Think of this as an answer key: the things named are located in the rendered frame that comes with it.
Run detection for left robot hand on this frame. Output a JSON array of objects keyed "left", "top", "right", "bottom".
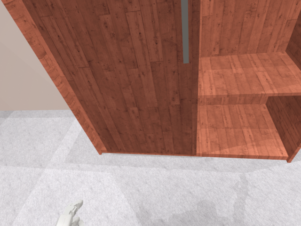
[{"left": 55, "top": 199, "right": 84, "bottom": 226}]

